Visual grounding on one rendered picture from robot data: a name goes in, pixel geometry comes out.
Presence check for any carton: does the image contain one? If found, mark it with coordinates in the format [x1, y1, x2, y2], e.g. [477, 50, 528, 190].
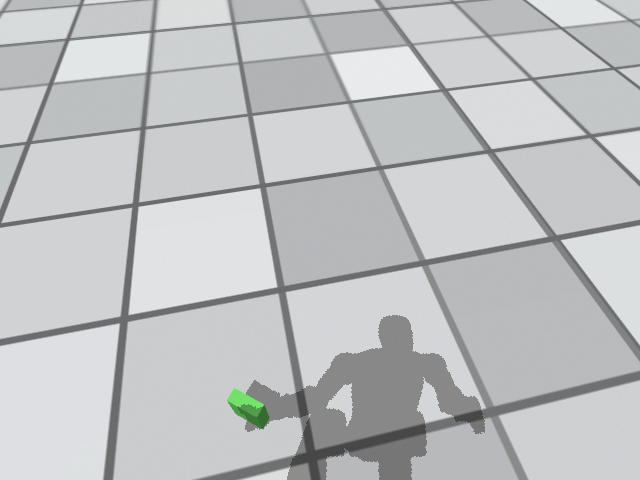
[227, 388, 270, 429]

